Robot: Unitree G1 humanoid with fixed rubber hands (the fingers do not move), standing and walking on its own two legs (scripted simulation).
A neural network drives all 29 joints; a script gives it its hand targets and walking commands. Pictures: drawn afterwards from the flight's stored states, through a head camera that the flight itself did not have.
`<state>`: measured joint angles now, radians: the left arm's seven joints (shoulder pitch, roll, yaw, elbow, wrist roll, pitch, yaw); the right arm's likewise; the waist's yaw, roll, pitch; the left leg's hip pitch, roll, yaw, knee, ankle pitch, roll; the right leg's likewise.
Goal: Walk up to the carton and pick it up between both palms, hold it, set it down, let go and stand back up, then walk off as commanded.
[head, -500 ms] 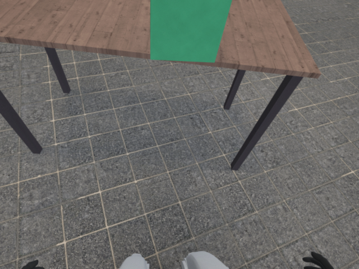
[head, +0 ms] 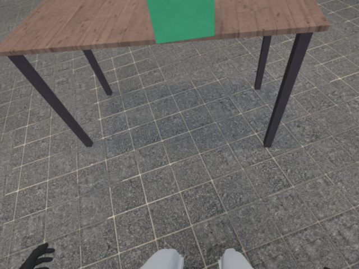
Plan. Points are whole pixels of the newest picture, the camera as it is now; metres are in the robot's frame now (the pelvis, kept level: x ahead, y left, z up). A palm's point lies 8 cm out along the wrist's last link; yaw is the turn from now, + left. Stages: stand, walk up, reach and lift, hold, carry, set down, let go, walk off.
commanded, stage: walk off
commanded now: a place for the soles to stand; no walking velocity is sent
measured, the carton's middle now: out of the picture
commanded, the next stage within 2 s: stand in 1.02 s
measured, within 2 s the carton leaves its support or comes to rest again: neither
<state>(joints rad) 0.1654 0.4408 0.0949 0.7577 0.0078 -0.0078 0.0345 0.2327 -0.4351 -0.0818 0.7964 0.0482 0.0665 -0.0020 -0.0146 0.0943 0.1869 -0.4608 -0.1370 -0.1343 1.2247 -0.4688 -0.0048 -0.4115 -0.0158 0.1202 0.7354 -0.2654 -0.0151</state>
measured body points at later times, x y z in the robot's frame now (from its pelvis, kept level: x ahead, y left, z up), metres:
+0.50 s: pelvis -0.02 +0.03 +0.01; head +0.00 +0.04 +0.46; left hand +0.09 +0.35 -0.10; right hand +0.06 -0.31 -0.08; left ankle -0.01 +0.17 -0.71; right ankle -0.03 -0.11 -0.71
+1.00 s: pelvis -0.01 +0.02 +0.00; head +0.00 +0.02 +0.45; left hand +0.12 +0.35 -0.08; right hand +0.07 -0.31 -0.10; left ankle -0.01 +0.17 -0.71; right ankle -0.03 -0.11 -0.71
